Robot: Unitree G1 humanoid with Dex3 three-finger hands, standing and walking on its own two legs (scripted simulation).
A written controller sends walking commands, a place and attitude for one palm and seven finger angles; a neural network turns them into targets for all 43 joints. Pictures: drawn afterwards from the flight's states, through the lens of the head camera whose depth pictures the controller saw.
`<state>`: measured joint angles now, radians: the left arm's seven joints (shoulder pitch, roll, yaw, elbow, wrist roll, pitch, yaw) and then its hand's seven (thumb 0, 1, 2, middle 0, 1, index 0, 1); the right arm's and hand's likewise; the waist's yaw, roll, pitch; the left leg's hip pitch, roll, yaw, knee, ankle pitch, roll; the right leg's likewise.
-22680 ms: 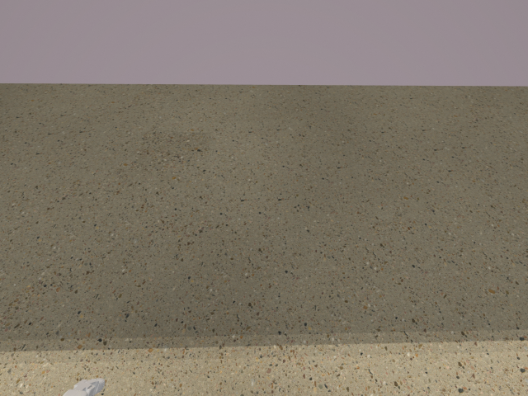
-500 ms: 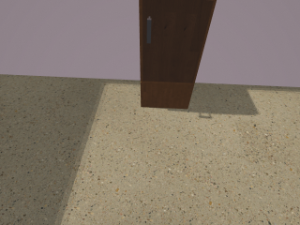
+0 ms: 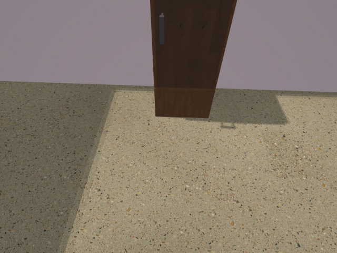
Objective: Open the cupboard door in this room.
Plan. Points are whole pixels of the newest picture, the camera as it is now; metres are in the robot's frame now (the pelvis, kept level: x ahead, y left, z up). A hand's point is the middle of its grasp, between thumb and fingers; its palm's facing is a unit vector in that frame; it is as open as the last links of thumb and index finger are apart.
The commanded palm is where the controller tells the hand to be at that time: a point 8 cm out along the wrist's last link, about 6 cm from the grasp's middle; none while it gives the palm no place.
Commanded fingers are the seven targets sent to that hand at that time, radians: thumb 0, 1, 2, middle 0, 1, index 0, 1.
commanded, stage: stand and wait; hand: left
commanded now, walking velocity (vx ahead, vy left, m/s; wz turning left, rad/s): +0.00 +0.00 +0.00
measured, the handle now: (162, 28) +1.19 +0.08 -0.02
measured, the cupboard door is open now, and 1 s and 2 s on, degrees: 0 0 0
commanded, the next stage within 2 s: look at it before walking up in 0.06 s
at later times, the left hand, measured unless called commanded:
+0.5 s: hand out of the picture -0.04 +0.14 -0.18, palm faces +0.05 -0.99 -0.16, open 7.4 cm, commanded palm none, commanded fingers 0.00 0.90 0.90 -0.20 -0.30 -0.20 -0.30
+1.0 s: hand out of the picture -0.03 +0.17 -0.19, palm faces +0.03 -0.99 -0.14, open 7.4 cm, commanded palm none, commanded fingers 0.00 0.90 0.90 -0.20 -0.30 -0.20 -0.30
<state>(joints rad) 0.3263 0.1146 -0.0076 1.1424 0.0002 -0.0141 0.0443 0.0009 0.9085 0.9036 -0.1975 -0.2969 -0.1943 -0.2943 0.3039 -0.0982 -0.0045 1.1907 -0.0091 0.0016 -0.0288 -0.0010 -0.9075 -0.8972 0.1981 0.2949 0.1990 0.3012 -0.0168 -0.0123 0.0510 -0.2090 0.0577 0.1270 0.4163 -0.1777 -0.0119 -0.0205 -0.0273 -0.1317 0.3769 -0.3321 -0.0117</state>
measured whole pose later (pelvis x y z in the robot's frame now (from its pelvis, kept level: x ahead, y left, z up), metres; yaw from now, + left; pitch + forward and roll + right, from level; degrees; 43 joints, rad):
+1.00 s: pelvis +0.02 +0.01 -0.01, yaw -3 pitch -1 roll -1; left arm 0.38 0.13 0.04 1.13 0.02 -0.02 0.01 0.00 0.91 0.90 -0.20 -0.30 -0.20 -0.29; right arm 0.27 -0.15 -0.05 1.12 -0.02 0.02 -0.01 0.00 -0.91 -0.90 0.20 0.29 0.20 0.30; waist 0.02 -0.01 0.05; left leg -0.33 0.10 0.13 0.74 -0.45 -0.02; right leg -0.03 0.01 -0.09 0.44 -0.39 -0.02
